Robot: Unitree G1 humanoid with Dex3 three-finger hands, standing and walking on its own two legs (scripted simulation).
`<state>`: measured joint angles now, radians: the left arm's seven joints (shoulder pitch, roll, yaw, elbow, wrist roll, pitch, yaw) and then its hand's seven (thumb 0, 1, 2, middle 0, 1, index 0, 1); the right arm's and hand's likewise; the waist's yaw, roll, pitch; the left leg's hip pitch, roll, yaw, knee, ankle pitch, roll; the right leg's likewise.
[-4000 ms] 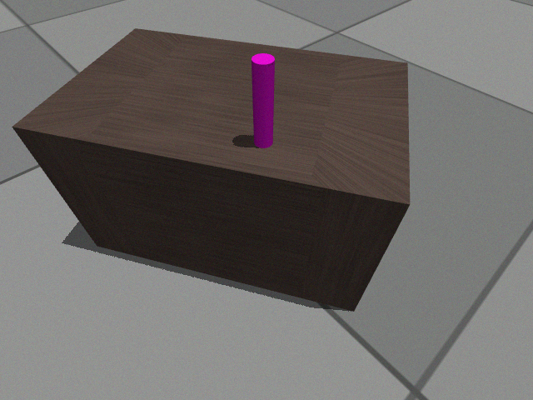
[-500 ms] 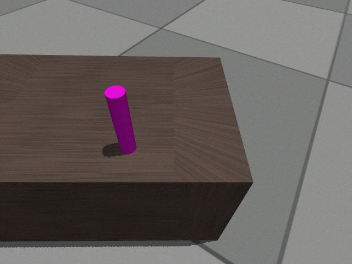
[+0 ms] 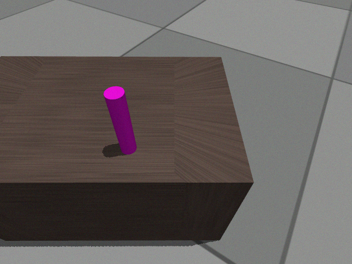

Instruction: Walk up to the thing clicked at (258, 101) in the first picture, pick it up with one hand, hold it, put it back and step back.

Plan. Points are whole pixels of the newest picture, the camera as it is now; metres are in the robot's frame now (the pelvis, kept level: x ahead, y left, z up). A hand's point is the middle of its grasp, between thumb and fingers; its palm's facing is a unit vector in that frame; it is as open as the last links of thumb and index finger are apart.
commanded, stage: walk up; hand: left
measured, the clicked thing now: (122, 124) +0.50 +0.17 -0.01
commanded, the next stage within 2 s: stand in 0.28 s
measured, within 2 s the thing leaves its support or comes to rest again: neither
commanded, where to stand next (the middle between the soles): +0.06 +0.00 m, yaw +1 degrees
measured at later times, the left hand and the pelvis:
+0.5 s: hand out of the picture +0.08 +0.25 -0.15, palm faces +0.00 -0.94 -0.33, open 7.4 cm; pelvis +0.00 +0.00 +0.00, yaw +0 degrees
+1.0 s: hand out of the picture +0.07 +0.25 -0.15, palm faces -0.01 -0.94 -0.35, open 7.4 cm; pelvis +0.00 +0.00 +0.00, yaw +0 degrees
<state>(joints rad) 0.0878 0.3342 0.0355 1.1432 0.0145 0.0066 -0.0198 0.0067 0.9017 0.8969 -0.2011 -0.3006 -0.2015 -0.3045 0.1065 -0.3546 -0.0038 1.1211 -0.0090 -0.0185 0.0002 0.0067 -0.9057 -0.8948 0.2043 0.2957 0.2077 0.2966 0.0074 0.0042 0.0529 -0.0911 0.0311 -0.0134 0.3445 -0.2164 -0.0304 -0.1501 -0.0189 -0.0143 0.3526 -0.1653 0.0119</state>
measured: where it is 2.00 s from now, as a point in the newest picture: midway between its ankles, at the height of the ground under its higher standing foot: outside the picture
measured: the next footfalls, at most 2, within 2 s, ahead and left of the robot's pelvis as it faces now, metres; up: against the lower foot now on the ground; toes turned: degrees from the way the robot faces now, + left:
none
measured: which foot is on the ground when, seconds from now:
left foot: down 0.00-1.00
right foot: down 0.00-1.00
